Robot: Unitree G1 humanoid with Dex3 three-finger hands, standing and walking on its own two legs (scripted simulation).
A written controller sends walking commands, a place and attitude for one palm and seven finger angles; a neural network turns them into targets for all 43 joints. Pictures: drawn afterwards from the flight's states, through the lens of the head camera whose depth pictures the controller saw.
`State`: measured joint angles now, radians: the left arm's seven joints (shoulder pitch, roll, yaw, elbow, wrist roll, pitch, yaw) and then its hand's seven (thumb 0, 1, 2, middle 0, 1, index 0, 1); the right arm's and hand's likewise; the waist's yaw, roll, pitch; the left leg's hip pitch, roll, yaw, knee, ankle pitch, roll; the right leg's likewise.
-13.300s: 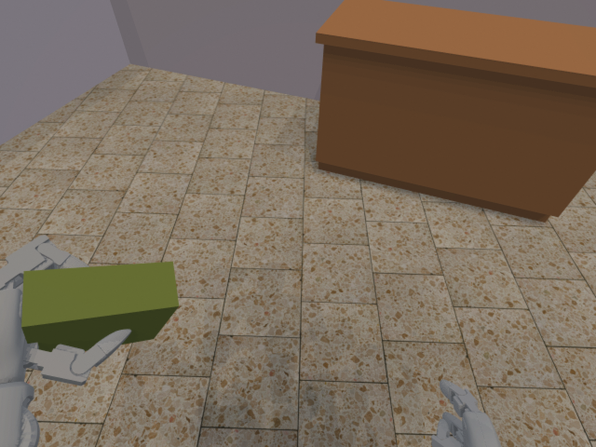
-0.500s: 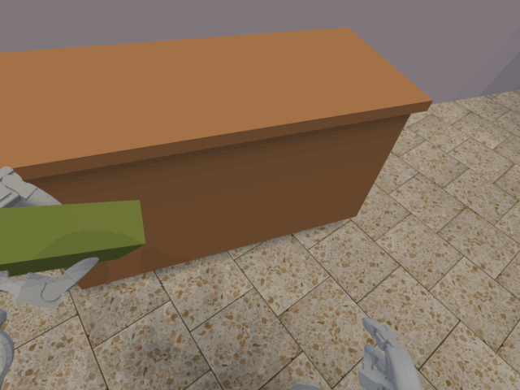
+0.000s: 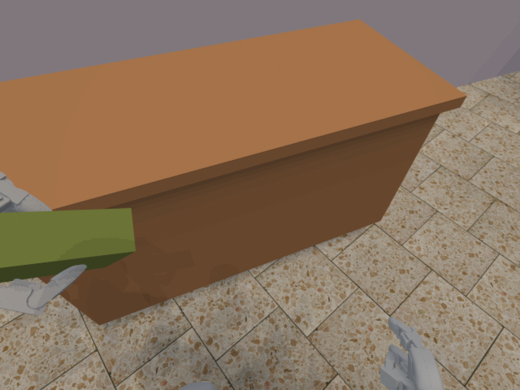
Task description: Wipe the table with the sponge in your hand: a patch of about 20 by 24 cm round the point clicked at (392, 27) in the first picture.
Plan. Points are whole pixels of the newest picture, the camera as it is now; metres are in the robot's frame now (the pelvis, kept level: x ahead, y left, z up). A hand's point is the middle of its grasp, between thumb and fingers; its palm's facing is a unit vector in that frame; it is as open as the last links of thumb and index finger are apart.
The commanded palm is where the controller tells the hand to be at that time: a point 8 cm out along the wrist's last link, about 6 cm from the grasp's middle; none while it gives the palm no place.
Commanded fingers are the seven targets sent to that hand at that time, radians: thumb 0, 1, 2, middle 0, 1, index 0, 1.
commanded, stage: shuffle to correct the standing spot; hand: left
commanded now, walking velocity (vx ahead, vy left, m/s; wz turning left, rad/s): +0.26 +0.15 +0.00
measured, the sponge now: (78, 245) +0.24 +0.22 +0.16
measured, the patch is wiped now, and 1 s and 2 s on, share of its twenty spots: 0.00 0.00 0.00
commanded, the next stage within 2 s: come to a stop and stand still in 1.02 s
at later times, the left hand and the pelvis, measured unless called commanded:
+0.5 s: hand (29, 152) +0.34 +0.30 +0.20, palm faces +0.35 -0.80 -0.49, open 9.1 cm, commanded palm +0.28 +0.36 +0.20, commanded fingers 0.00 0.10 1.30 -1.20 -1.60 -1.20 -1.60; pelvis +0.12 +0.08 +0.01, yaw +0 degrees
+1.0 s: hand (4, 105) +0.44 +0.39 +0.20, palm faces +0.41 -0.81 -0.43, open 9.1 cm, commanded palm +0.37 +0.43 +0.20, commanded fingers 0.00 0.10 1.30 -1.20 -1.60 -1.20 -1.60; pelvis +0.21 +0.15 +0.01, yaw +0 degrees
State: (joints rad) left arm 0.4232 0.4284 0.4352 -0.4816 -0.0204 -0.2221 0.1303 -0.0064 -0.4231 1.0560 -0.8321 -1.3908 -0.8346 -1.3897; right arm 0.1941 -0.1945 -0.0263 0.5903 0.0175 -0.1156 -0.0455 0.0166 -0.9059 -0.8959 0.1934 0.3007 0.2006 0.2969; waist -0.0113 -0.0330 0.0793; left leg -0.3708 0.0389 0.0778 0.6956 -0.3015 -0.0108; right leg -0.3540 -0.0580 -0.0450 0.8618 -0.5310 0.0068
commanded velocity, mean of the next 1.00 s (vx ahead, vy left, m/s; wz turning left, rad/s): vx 0.21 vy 0.08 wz -0.03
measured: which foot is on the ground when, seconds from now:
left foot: down 0.00-0.02, up 0.04-0.24, down 0.26-0.52, up 0.54-0.84, down 0.86-1.00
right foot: up 0.00-0.00, down 0.02-0.26, up 0.28-0.50, down 0.52-0.86, up 0.88-1.00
